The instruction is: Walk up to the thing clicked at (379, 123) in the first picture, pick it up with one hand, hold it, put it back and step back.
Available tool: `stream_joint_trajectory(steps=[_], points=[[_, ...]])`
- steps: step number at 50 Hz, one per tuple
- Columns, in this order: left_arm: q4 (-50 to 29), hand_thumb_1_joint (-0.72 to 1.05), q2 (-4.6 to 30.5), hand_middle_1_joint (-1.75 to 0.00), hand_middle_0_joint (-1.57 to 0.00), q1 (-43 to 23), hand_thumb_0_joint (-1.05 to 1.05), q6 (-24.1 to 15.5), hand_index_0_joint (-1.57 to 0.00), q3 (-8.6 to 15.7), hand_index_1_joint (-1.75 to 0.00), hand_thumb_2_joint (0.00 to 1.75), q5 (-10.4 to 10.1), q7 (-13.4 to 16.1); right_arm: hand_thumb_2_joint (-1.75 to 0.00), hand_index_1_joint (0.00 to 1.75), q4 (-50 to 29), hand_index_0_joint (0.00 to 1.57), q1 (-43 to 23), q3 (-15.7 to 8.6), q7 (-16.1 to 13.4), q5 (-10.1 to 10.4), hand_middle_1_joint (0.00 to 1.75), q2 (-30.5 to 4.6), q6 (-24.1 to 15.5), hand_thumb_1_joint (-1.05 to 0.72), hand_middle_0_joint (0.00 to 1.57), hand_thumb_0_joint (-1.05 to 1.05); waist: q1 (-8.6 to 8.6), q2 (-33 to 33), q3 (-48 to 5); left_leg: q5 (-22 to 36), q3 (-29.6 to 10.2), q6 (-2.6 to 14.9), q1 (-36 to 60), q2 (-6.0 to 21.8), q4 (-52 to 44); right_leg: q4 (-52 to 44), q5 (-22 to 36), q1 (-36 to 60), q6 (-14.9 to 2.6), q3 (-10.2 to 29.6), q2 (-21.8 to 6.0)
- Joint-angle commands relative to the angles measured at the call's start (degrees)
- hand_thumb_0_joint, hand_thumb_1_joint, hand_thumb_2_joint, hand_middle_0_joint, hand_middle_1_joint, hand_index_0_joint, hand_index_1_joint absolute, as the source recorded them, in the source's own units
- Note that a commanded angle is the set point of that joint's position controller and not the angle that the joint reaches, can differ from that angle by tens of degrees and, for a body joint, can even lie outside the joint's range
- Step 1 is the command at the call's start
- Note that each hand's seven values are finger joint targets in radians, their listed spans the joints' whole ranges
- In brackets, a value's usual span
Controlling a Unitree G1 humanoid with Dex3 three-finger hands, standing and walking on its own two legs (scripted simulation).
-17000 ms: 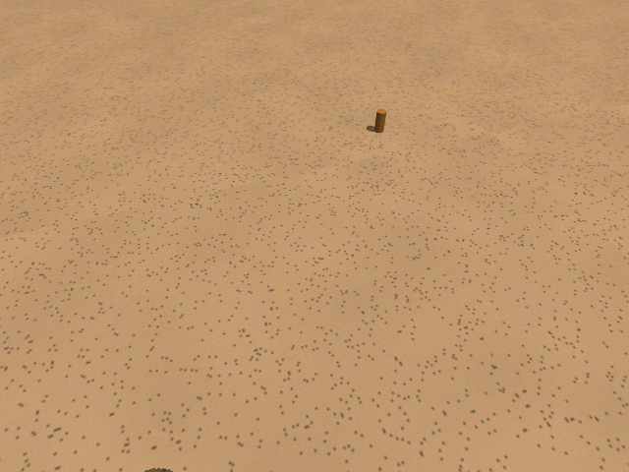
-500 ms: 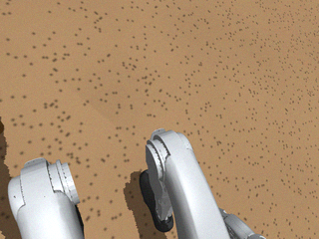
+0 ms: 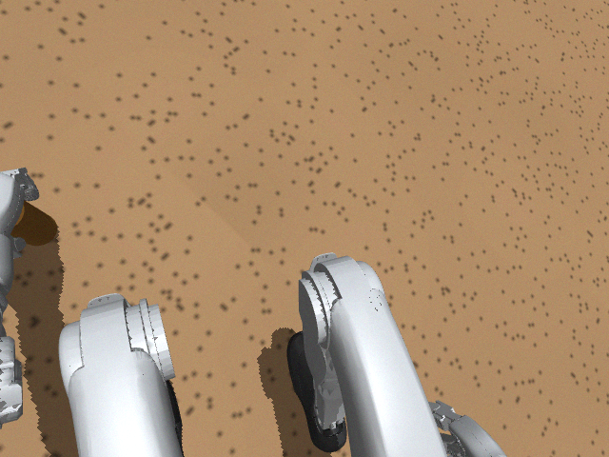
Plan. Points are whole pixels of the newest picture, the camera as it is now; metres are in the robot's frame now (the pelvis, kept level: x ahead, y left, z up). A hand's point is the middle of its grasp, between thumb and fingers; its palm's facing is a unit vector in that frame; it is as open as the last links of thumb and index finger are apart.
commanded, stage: settle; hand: left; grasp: from above
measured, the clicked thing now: (21, 221) +0.44 +0.32 -0.25
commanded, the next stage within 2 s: lift in 0.52 s
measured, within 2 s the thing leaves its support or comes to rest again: leaves its support in 0.02 s
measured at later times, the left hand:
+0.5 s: hand out of the picture +0.41 +0.32 -0.10, palm faces -0.45 -0.08 -0.89, open 8.1 cm
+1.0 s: hand out of the picture +0.39 +0.32 -0.03, palm faces -0.45 -0.10 -0.89, open 8.1 cm
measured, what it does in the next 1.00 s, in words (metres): rises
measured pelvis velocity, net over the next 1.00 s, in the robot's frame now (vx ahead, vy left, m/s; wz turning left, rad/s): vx -0.01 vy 0.00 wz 0.08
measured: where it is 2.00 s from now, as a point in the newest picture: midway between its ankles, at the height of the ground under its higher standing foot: (248, 435)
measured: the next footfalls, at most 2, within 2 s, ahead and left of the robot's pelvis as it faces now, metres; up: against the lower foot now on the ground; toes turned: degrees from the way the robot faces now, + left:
none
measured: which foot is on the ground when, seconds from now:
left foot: down 0.00-1.00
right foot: down 0.00-1.00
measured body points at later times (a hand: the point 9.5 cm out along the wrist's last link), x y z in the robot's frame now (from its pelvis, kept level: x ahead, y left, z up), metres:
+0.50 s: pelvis -0.01 +0.00 +0.04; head +0.20 +0.07 +0.43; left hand +0.43 +0.32 -0.05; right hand +0.08 -0.27 -0.07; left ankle +0.07 +0.14 -0.28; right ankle +0.10 -0.13 -0.28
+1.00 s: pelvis -0.01 +0.00 +0.09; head +0.18 +0.06 +0.49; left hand +0.41 +0.32 +0.02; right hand +0.08 -0.27 -0.03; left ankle +0.07 +0.14 -0.28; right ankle +0.10 -0.13 -0.28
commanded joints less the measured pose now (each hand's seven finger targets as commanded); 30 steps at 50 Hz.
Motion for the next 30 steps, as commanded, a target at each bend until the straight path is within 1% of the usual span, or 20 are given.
stream_joint_trajectory(steps=[1, 2, 4, 5, 6, 8, 9, 10, 11, 13, 15, 16, 17, 19, 21, 23, 26, 28, 29, 30], points=[[-14.9, 0.43, 14.3, -0.73, -0.85, -18.4, 0.0, 2.5, -0.87, 0.2, -0.71, 0.7, -2.4, 0.1, -0.91, 0.3, -0.8, 0.2, 9.8, -7.0, -1.2, 2.6, 0.3, -15.2, 1.3, -0.92, 0.2, 0.0, 1.9, 25.4, -44.8, 13.2, 8.6, 2.65, 35.2, -0.2, -17.4, -15.1, 17.0, 18.7, -5.24, -4.9, 0.9], [-13.8, 0.45, 13.2, -0.73, -0.87, -18.3, 0.0, 2.9, -0.88, -0.7, -0.71, 0.72, -2.3, -0.8, -0.91, 0.3, -0.7, 0.2, 10.5, -7.1, -1.4, 3.0, 0.3, -14.7, 1.9, -0.92, 0.2, 0.0, 1.65, 23.4, -44.4, 13.1, 8.8, 2.95, 34.3, -0.4, -17.5, -16.0, 17.0, 19.6, -5.16, -4.5, 1.0], [-12.5, 0.48, 12.9, -0.74, -0.88, -19.3, 0.0, 3.3, -0.91, -1.5, -0.72, 0.71, -2.9, -2.6, -0.91, 0.3, -0.6, 0.2, 10.7, -7.1, -1.9, 3.3, 0.3, -14.1, 2.4, -0.92, 0.2, 0.0, 1.18, 20.7, -41.6, 11.8, 9.0, 3.4, 32.5, -0.6, -17.9, -17.5, 15.8, 19.9, -5.04, -4.0, 0.9], [-13.4, 0.49, 12.8, -0.73, -0.9, -19.6, 0.0, 3.3, -0.92, -1.6, -0.71, 0.71, -3.3, -3.5, -0.91, 0.3, -0.7, 0.2, 10.7, -7.3, -2.3, 3.5, 0.3, -14.0, 2.7, -0.92, 0.2, 0.0, 1.84, 19.6, -41.7, 11.9, 9.2, 3.53, 32.9, -0.5, -18.2, -18.3, 15.9, 20.5, -4.93, -3.7, 0.9], [-13.7, 0.5, 12.4, -0.73, -0.91, -19.9, 0.0, 3.2, -0.93, -1.7, -0.72, 0.73, -3.6, -4.5, -0.91, 0.3, -0.9, 0.2, 11.0, -7.4, -2.7, 3.6, 0.3, -13.9, 2.9, -0.92, 0.2, 0.0, 1.47, 19.2, -41.7, 11.3, 9.3, 3.61, 32.3, -0.7, -18.5, -18.9, 15.2, 21.1, -4.87, -3.6, 0.7], [-13.0, 0.52, 11.2, -0.74, -0.93, -19.2, 0.0, 3.0, -0.95, -2.8, -0.72, 0.73, -4.0, -6.5, -0.91, 0.3, -1.0, 0.2, 10.4, -7.3, -3.2, 4.1, 0.3, -13.4, 3.3, -0.92, 0.2, 0.0, 1.99, 18.5, -40.1, 10.4, 9.5, 3.62, 31.9, -0.9, -19.4, -19.3, 14.0, 21.1, -5.04, -3.4, 0.5], [-14.6, 0.54, 11.4, -0.74, -0.94, -19.9, 0.0, 2.4, -0.96, -2.7, -0.72, 0.73, -4.2, -7.2, -0.91, 0.3, -1.1, 0.2, 11.0, -7.4, -3.4, 4.1, 0.3, -13.4, 3.5, -0.92, 0.2, 0.0, 1.9, 17.2, -40.8, 10.9, 9.5, 3.72, 32.0, -0.9, -19.4, -19.9, 14.5, 22.2, -4.91, -3.3, 0.5], [-12.8, 0.56, 10.9, -0.74, -0.96, -18.9, 0.0, 2.2, -0.98, -3.4, -0.73, 0.74, -4.2, -8.1, -0.91, 0.3, -1.5, 0.2, 10.8, -7.3, -3.6, 4.3, 0.3, -13.2, 3.7, -0.93, 0.2, 0.0, 1.72, 15.0, -40.1, 10.4, 9.5, 3.96, 30.9, -0.9, -19.3, -20.5, 14.1, 23.2, -4.83, -3.0, 0.7], [-13.7, 0.58, 10.6, -0.75, -0.98, -19.4, 0.0, 1.8, -1.0, -3.6, -0.74, 0.75, -4.5, -8.9, -0.91, 0.3, -1.8, 0.2, 11.2, -7.2, -3.8, 4.5, 0.3, -13.0, 3.9, -0.93, 0.2, 0.0, 1.55, 14.5, -39.6, 10.7, 9.8, 4.09, 30.2, -1.1, -19.5, -21.0, 14.5, 24.2, -4.63, -2.8, 0.4], [-14.2, 0.61, 11.3, -0.74, -1.0, -19.0, 0.0, 1.2, -1.02, -3.3, -0.72, 0.74, -4.6, -9.8, -0.91, 0.3, -2.3, 0.2, 10.6, -7.2, -4.4, 4.8, 0.3, -13.1, 4.2, -0.92, 0.2, 0.0, 2.67, 15.4, -40.3, 10.2, 9.8, 3.81, 31.7, -1.2, -20.7, -21.1, 13.5, 23.5, -4.9, -2.8, 0.3], [-15.5, 0.61, 11.2, -0.74, -1.01, -20.4, 0.0, 0.5, -1.03, -3.7, -0.73, 0.76, -4.2, -10.5, -0.91, 0.3, -2.7, 0.2, 10.9, -7.3, -4.9, 5.0, 0.3, -12.9, 4.7, -0.93, 0.2, 0.0, 2.38, 14.9, -41.2, 10.4, 9.8, 3.78, 32.8, -1.1, -21.1, -21.7, 13.7, 24.2, -4.83, -2.7, 0.4], [-15.3, 0.63, 12.4, -0.75, -1.02, -20.3, 0.0, 0.3, -1.04, -3.1, -0.73, 0.75, -4.0, -10.5, -0.91, 0.3, -2.9, 0.2, 10.7, -7.4, -5.1, 5.1, 0.3, -12.9, 5.0, -0.92, 0.2, 0.0, 3.04, 15.1, -41.5, 10.0, 10.0, 3.71, 32.7, -1.1, -21.3, -21.9, 12.9, 24.5, -4.96, -2.4, 0.4], [-15.3, 0.63, 12.3, -0.75, -1.02, -20.6, 0.0, 0.1, -1.04, -3.0, -0.74, 0.76, -4.1, -10.5, -0.91, 0.3, -2.9, 0.2, 10.7, -7.3, -5.4, 5.1, 0.3, -12.8, 5.1, -0.92, 0.2, 0.0, 2.82, 15.0, -40.9, 9.5, 10.1, 3.72, 32.1, -1.2, -21.3, -22.1, 12.2, 24.2, -4.95, -2.2, 0.3], [-16.8, 0.64, 12.4, -0.74, -1.03, -21.4, 0.0, -0.4, -1.05, -2.7, -0.73, 0.79, -3.8, -10.2, -0.91, 0.3, -3.0, 0.2, 10.6, -7.1, -5.9, 5.2, 0.3, -12.6, 5.4, -0.92, 0.2, 0.0, 3.56, 16.4, -41.8, 9.4, 10.2, 3.52, 33.6, -1.3, -22.4, -22.0, 12.1, 23.7, -5.12, -2.4, 0.3], [-17.0, 0.66, 12.0, -0.74, -1.05, -21.5, 0.0, -0.5, -1.06, -3.0, -0.73, 0.78, -3.0, -10.3, -0.91, 0.3, -3.1, 0.2, 10.9, -7.5, -6.3, 5.4, 0.3, -12.8, 5.6, -0.92, 0.2, 0.0, 3.58, 18.0, -41.9, 9.7, 10.0, 3.22, 35.8, -1.2, -23.3, -21.8, 12.3, 22.3, -5.29, -2.8, 0.0], [-18.3, 0.64, 12.4, -0.74, -1.05, -23.1, 0.0, -0.5, -1.05, -2.8, -0.74, 0.83, -2.7, -10.0, -0.91, 0.3, -2.9, 0.2, 11.1, -7.8, -6.5, 5.5, 0.3, -13.0, 5.8, -0.92, 0.2, 0.0, 3.64, 18.7, -44.4, 10.3, 9.6, 3.04, 37.7, -1.2, -24.0, -21.4, 12.8, 22.1, -5.51, -3.1, 0.0], [-18.5, 0.66, 11.7, -0.75, -1.06, -23.9, 0.0, -0.4, -1.06, -2.9, -0.75, 0.86, -2.5, -9.3, -0.91, 0.3, -3.0, 0.2, 11.5, -7.8, -7.0, 5.5, 0.3, -12.8, 5.9, -0.92, 0.2, 0.0, 3.07, 19.1, -43.9, 9.6, 9.7, 3.13, 37.9, -1.3, -24.7, -21.9, 12.4, 21.6, -5.41, -3.1, -0.3], [-18.2, 0.68, 12.8, -0.74, -1.08, -24.6, 0.0, -0.1, -1.07, -2.8, -0.74, 0.88, -2.3, -9.2, -0.91, 0.3, -2.6, 0.2, 11.7, -8.0, -7.4, 5.6, 0.3, -12.7, 5.9, -0.92, 0.2, 0.0, 3.22, 19.2, -44.3, 8.6, 10.0, 3.23, 37.9, -1.3, -25.0, -22.8, 11.2, 21.3, -5.45, -2.7, -0.3], [-17.0, 0.69, 12.5, -0.74, -1.08, -24.1, 0.0, 0.2, -1.08, -2.5, -0.74, 0.88, -2.5, -9.1, -0.91, 0.3, -2.5, 0.2, 12.0, -7.9, -7.7, 5.7, 0.3, -12.8, 5.8, -0.92, 0.2, 0.0, 3.42, 18.8, -43.3, 7.8, 10.1, 3.28, 37.4, -1.4, -25.4, -23.0, 10.4, 20.9, -5.4, -2.6, -0.4], [-17.0, 0.64, 12.2, -0.75, -1.11, -24.6, 0.0, 0.4, -1.12, -3.4, -0.74, 0.8, -2.7, -9.2, -0.92, 0.3, -2.8, 0.2, 11.6, -7.9, -7.8, 5.7, 0.3, -12.4, 5.7, -0.95, 0.2, 0.0, 3.17, 18.4, -43.0, 6.8, 10.0, 3.3, 37.6, -1.3, -25.8, -23.5, 9.2, 20.8, -5.53, -2.5, -0.3]])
